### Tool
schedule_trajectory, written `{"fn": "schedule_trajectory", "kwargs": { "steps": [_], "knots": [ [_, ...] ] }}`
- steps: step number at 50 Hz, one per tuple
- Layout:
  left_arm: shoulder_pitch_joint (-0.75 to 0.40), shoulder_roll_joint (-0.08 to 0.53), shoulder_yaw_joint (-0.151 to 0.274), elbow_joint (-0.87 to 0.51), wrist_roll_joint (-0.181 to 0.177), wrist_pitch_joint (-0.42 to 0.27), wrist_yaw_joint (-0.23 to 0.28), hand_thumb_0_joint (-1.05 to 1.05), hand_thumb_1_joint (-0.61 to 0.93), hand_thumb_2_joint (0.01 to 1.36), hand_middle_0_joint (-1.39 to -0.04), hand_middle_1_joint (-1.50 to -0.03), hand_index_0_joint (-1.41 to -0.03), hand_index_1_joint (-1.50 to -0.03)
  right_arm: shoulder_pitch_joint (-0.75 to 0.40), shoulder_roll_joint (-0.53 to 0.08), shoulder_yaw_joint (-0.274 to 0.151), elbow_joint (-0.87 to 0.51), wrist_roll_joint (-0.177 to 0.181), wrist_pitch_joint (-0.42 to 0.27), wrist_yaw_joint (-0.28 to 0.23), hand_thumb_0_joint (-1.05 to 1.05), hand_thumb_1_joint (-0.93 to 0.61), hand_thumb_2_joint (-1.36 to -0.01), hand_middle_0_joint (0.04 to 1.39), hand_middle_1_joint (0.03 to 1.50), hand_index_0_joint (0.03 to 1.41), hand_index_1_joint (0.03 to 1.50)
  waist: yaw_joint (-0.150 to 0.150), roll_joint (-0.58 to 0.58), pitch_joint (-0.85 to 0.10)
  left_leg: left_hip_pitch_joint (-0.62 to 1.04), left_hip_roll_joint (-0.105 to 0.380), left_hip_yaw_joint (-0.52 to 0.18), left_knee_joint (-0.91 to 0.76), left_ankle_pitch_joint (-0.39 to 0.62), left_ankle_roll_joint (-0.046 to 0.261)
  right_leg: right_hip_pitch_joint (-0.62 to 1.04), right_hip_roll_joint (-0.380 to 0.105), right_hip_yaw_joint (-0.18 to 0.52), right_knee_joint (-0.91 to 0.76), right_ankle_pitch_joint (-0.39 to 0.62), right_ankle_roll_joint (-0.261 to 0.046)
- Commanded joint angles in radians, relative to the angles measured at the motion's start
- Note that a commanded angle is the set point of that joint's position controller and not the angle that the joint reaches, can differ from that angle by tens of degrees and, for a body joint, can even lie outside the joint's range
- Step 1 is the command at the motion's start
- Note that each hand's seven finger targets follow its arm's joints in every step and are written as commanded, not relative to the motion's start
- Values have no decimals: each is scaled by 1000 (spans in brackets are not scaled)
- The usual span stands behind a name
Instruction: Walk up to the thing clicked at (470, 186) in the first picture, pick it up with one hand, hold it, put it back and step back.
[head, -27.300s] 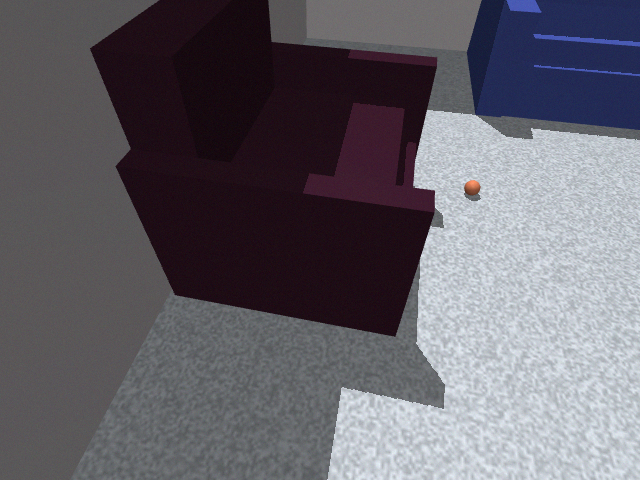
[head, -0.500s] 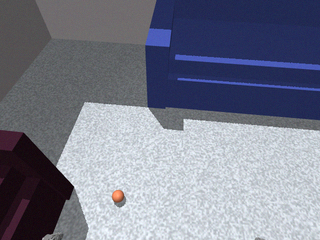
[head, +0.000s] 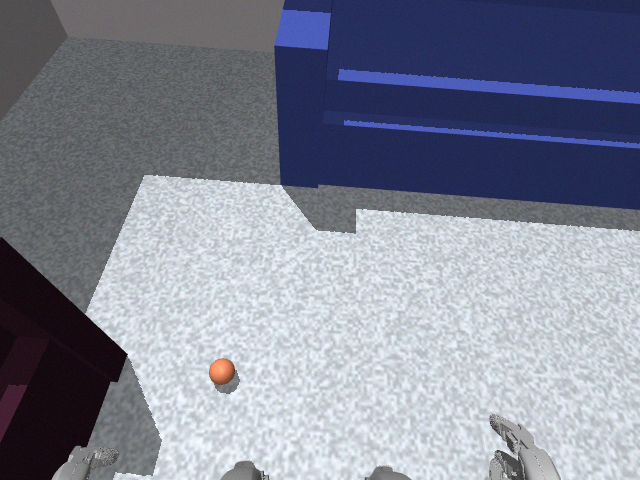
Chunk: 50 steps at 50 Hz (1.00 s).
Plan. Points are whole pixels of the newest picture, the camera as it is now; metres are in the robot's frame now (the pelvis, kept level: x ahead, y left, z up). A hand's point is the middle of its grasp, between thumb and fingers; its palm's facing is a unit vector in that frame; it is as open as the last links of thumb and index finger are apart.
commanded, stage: rise first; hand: left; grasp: from above
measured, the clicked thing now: (222, 371) +0.46 +0.24 -0.68
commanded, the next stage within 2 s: none
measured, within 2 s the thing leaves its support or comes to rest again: neither
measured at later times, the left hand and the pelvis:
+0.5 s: hand out of the picture +0.16 +0.28 -0.24, palm faces -0.33 -0.75 -0.57, open 14.0 cm; pelvis -0.03 +0.00 -0.09, yaw +0 degrees
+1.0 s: hand (166, 412) +0.31 +0.29 -0.42, palm faces -0.47 -0.26 -0.84, open 14.0 cm; pelvis -0.08 -0.01 -0.29, yaw -4 degrees
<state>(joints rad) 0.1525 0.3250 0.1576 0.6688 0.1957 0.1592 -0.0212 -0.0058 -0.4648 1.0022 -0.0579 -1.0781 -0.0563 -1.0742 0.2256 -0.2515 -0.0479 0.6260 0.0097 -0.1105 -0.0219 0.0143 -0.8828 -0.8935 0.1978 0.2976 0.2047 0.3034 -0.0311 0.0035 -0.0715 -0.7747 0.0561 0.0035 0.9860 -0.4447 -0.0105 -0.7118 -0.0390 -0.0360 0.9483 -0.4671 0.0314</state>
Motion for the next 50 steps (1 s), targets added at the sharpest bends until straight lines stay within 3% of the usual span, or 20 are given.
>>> {"fn": "schedule_trajectory", "kwargs": {
  "steps": [1, 7, 11, 15, 16, 21, 23, 24, 26, 29, 32, 34, 36, 38, 44, 46, 50],
  "knots": [
    [27, 186, 53, -220, 24, 5, 18, 0, -543, 977, -58, -1099, -61, -1096, -2, -147, -54, -155, -2, -61, -15, 0, -877, -894, 200, 300, 200, 300, 0, 67, -229, 142, -25, -9, -99, 209, 8, 9, 50, -17, -68, 185, -44],
    [109, 183, 56, -299, 42, 41, 23, 0, -525, 954, -61, -1112, -73, -1099, -4, -134, -46, -180, -6, -84, -24, 0, -890, -898, 200, 300, 200, 300, -1, 67, -278, 83, -25, -11, -9, 250, 13, -40, 47, -15, 5, 218, -44],
    [131, 185, 58, -352, 53, 53, 26, 0, -524, 949, -64, -1106, -74, -1096, -15, -131, -44, -192, -8, -98, -26, 0, -884, -897, 200, 300, 200, 300, 6, 86, -286, 41, -24, -17, 18, 198, 12, -98, 46, -12, 41, 167, -47],
    [2, 212, 40, -357, 92, 32, 30, 0, -527, 953, -54, -1107, -62, -1097, -33, -133, -37, -197, -9, -116, -28, 0, -869, -893, 200, 300, 200, 300, -23, 76, -254, -56, -23, -24, 79, 92, 18, -203, 45, -6, 93, 91, -45],
    [-2, 211, 45, -303, 105, 21, 32, 0, -524, 950, -50, -1110, -60, -1099, -20, -134, -39, -174, -11, -120, -27, 0, -864, -891, 200, 300, 200, 300, -29, 74, -248, -87, -25, -22, 104, 75, 18, -235, 45, -3, 117, 80, -45],
    [-150, 245, 39, -195, 220, -96, 39, 0, -546, 989, -44, -1096, -41, -1099, -52, -156, -44, -156, -13, -155, -9, 0, -842, -886, 200, 300, 200, 300, -19, 86, -306, -242, -29, -42, 241, -10, 15, -431, 42, 2, 294, 4, -51],
    [-172, 276, 51, -200, 265, -147, 49, 0, -504, 964, -44, -1110, -52, -1101, -51, -161, -54, -139, -10, -164, -2, 0, -834, -883, 200, 300, 200, 300, 0, 86, -403, -263, -31, -36, 307, 34, 13, -466, 40, 6, 361, 35, -53],
    [-193, 272, 37, -163, 290, -165, 55, 0, -519, 977, -48, -1105, -53, -1101, -51, -167, -56, -131, -10, -165, 2, 0, -844, -886, 200, 300, 200, 300, -17, 81, -418, -300, -32, -35, 341, 32, 15, -493, 41, 7, 386, 41, -52],
    [-239, 285, 33, -143, 331, -198, 70, 0, -522, 986, -46, -1115, -51, -1112, -54, -182, -62, -111, -9, -164, 13, 0, -845, -887, 200, 300, 200, 300, -2, 112, -457, -321, -26, -55, 384, 55, 6, -585, 39, 3, 469, 45, -58],
    [-315, 363, 80, -71, 404, -238, 105, 0, -544, 1004, -41, -1121, -43, -1121, -56, -199, -69, -87, -8, -149, 24, 0, -856, -891, 200, 300, 200, 300, 11, 116, -518, -386, -24, -70, 464, 79, 5, -685, 39, -6, 560, 46, -61],
    [-385, 401, 90, -26, 467, -264, 130, 0, -531, 1000, -44, -1125, -51, -1120, -46, -202, -76, -62, -11, -128, 37, 0, -860, -892, 200, 300, 200, 300, 26, 103, -604, -461, -31, -44, 572, 109, 16, -711, 41, -2, 615, 78, -58],
    [-478, 434, 92, -25, 501, -277, 145, 0, -564, 1026, -52, -1108, -49, -1113, -38, -205, -81, -48, -15, -115, 45, 0, -871, -896, 200, 300, 200, 300, 21, 94, -661, -512, -33, -28, 639, 124, 22, -732, 44, 2, 650, 97, -57],
    [-569, 450, 78, 23, 542, -295, 154, 0, -560, 1035, -41, -1108, -38, -1114, -25, -205, -79, -25, -23, -101, 52, 0, -859, -893, 200, 300, 200, 300, 6, 78, -671, -581, -32, -25, 700, 104, 28, -764, 45, -2, 688, 90, -53],
    [-657, 531, 103, 53, 590, -318, 167, 0, -541, 1022, -43, -1107, -46, -1107, -9, -213, -82, -7, -29, -88, 57, 0, -859, -893, 200, 300, 200, 300, 10, 74, -710, -629, -30, -20, 754, 83, 32, -776, 46, -1, 719, 80, -51],
    [-860, 597, 90, 161, 686, -370, 185, 0, -547, 1032, -49, -1098, -50, -1099, 25, -219, -81, 18, -46, -47, 69, 0, -864, -895, 199, 300, 200, 300, -12, 49, -748, -750, -27, -13, 853, -23, 40, -835, 54, -16, 774, -9, -47],
    [-921, 600, 70, 196, 714, -382, 188, 0, -552, 1036, -43, -1094, -45, -1095, 37, -216, -78, 29, -51, -33, 70, 0, -867, -896, 199, 300, 200, 300, -28, 56, -741, -792, -26, -10, 886, -52, 43, -863, 58, -16, 787, -35, -45],
    [-983, 654, 79, 272, 780, -402, 203, 0, -549, 1032, -46, -1081, -49, -1079, 38, -226, -70, 44, -61, -5, 76, 0, -869, -896, 199, 300, 200, 300, -26, 119, -672, -823, -24, -31, 894, -139, 36, -999, 65, -52, 854, -133, -59]
  ]
}}
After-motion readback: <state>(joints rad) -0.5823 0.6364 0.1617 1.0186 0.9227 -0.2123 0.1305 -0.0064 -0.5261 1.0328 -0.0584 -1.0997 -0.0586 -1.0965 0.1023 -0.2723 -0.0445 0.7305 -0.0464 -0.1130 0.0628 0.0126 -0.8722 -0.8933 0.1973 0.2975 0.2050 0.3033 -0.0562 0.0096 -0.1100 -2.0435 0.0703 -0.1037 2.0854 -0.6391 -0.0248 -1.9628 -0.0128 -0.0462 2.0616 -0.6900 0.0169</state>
